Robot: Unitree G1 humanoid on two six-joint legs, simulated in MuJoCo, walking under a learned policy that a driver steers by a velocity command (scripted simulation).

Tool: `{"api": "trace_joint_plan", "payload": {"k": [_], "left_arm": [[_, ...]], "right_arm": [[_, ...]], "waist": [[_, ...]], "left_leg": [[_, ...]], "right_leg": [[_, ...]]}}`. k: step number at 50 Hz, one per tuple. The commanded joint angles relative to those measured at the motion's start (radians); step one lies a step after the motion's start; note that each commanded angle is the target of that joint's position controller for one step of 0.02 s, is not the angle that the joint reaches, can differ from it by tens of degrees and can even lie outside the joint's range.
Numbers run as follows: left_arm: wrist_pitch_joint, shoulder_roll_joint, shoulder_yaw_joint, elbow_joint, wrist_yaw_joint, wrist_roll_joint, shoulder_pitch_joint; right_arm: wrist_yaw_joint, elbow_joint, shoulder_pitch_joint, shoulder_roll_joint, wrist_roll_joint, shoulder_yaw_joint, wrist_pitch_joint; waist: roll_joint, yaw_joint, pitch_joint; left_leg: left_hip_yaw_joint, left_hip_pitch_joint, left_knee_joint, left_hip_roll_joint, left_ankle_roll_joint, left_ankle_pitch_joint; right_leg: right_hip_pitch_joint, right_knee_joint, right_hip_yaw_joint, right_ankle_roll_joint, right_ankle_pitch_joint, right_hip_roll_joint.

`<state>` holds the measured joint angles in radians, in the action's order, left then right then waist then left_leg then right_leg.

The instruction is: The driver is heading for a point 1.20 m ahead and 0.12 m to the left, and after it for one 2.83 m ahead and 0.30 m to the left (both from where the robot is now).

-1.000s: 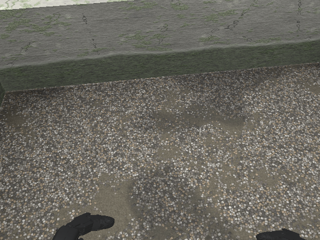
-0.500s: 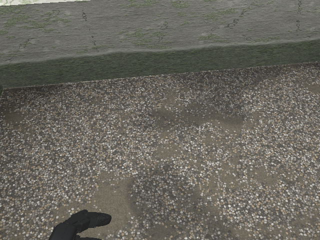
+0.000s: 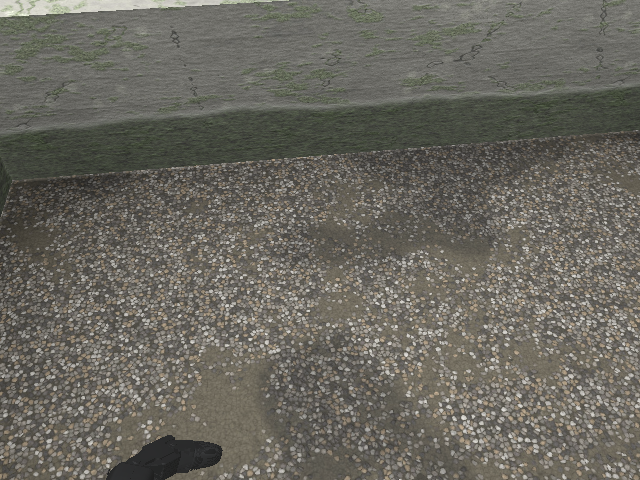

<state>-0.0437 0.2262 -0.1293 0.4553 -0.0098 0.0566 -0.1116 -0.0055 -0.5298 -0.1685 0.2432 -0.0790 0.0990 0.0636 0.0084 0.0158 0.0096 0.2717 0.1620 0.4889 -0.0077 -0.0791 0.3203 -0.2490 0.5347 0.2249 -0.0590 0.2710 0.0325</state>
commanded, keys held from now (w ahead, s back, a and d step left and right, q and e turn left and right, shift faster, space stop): w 1.00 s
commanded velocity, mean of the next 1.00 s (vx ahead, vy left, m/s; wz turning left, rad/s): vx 0.50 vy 0.00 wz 0.00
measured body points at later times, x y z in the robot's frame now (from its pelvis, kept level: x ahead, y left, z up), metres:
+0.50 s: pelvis +0.00 +0.00 +0.00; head +0.00 +0.00 +0.45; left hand +0.22 +0.19 -0.05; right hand +0.18 -0.22 -0.08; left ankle -0.02 +0.06 -0.73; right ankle +0.02 -0.16 -0.73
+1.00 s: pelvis +0.00 +0.00 +0.00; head +0.00 +0.00 +0.45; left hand +0.23 +0.18 -0.05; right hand +0.17 -0.22 -0.08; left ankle -0.02 +0.06 -0.73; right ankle +0.02 -0.16 -0.73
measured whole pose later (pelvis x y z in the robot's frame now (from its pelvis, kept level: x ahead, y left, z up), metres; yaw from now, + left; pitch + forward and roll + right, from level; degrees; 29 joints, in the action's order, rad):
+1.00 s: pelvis +0.00 +0.00 +0.00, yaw +0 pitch -1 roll +0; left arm -0.04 0.21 -0.14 0.47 -0.01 0.06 -0.10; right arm -0.01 -0.54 -0.18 0.24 -0.08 0.10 0.07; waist 0.01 0.02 0.01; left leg 0.28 0.15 0.46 -0.01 -0.08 0.31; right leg -0.24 0.50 0.19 -0.06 0.25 0.02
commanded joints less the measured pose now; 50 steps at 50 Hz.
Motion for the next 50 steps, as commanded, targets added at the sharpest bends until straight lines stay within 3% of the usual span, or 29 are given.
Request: {"api": "trace_joint_plan", "payload": {"k": [1,50], "left_arm": [[0.019,0.075,0.027,-0.102,-0.004,0.001,0.091],[0.019,0.059,0.018,-0.087,-0.008,0.008,0.101]], "right_arm": [[0.003,0.087,0.058,0.093,0.0,-0.03,-0.016],[0.001,0.075,0.038,0.084,-0.001,-0.024,-0.013]], "waist": [[0.002,0.002,-0.082],[0.006,0.005,-0.081]], "left_leg": [[-0.133,-0.116,-0.127,-0.154,-0.014,-0.142],[-0.133,-0.108,-0.151,-0.153,-0.016,-0.149]], "right_leg": [[-0.082,-0.029,-0.052,0.018,-0.274,-0.035],[-0.048,-0.059,-0.058,0.027,-0.295,-0.047]]}}
Keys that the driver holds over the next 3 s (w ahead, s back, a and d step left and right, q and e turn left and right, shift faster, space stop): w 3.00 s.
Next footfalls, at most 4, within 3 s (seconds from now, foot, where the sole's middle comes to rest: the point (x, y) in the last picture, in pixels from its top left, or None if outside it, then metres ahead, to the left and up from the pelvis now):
none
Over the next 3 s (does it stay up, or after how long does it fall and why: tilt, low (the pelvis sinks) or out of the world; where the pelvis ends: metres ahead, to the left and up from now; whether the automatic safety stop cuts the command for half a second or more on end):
stays up -0.01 -0.01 0.01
